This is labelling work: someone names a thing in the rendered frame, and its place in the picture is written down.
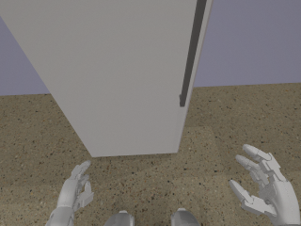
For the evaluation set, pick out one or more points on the robot left thigh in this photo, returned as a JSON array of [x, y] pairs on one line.
[[120, 219]]

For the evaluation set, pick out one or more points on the fridge door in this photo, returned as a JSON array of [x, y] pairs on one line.
[[114, 67]]

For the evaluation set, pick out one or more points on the handle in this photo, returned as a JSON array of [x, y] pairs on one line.
[[198, 18]]

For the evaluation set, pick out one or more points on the robot left forearm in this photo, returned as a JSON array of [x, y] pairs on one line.
[[61, 216]]

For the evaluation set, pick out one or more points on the left robot hand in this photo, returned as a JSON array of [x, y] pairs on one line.
[[70, 192]]

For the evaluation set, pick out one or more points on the robot thigh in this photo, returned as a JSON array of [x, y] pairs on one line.
[[183, 218], [120, 219]]

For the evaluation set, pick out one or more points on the right robot hand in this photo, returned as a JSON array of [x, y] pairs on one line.
[[283, 208]]

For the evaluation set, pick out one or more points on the robot right thigh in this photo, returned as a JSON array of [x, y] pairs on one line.
[[183, 218]]

